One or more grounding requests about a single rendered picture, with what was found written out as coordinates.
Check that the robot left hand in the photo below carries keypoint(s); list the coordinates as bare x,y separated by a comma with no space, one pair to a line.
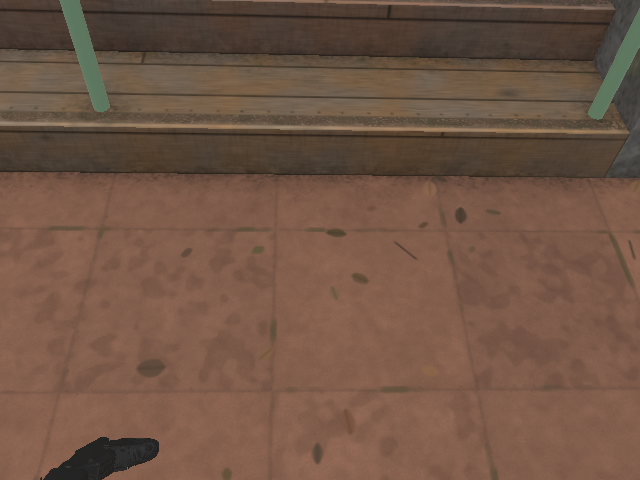
102,457

